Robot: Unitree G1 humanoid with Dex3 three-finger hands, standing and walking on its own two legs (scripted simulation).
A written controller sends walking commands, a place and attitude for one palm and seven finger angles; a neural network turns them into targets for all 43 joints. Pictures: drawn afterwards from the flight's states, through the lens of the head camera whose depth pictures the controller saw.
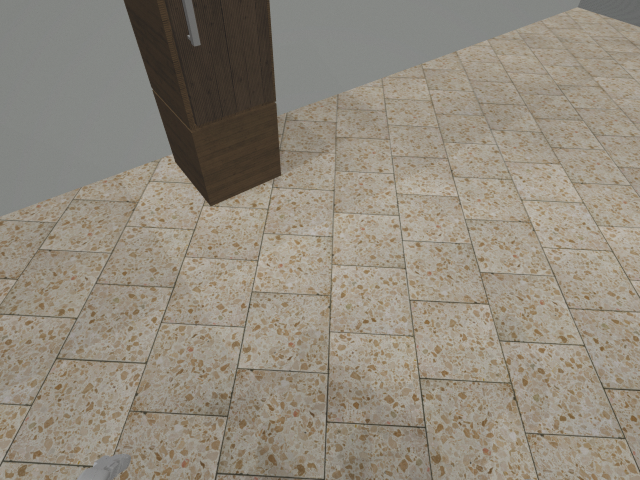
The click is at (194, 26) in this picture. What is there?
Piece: cupboard door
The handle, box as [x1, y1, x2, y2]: [182, 0, 200, 46]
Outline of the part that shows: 182,0 189,34 187,36 194,46 198,45 200,43 191,0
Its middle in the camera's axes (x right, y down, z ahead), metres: -0.41 -0.67 +1.17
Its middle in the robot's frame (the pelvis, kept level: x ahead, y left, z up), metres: +1.32 +0.47 +0.02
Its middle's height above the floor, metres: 0.79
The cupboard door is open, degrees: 0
